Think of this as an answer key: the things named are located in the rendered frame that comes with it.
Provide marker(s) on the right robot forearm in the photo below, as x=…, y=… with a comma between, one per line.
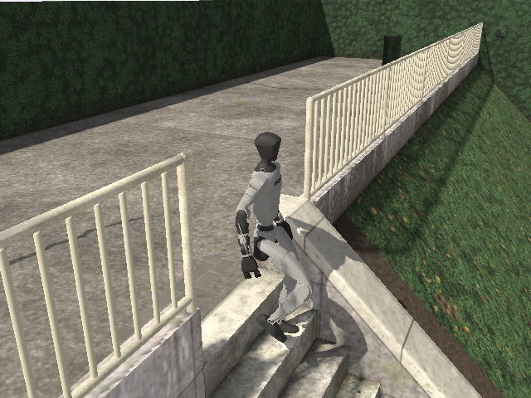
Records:
x=241, y=219

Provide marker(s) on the left robot hand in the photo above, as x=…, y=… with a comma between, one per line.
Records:
x=286, y=226

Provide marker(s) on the robot right upper arm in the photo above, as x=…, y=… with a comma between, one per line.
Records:
x=256, y=185

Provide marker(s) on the left robot forearm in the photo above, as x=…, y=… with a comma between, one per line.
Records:
x=279, y=218

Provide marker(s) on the left robot foot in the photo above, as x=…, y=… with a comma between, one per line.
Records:
x=288, y=327

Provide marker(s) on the robot right thigh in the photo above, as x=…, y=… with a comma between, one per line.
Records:
x=283, y=260

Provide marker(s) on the right robot hand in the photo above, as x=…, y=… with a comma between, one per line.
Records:
x=248, y=264

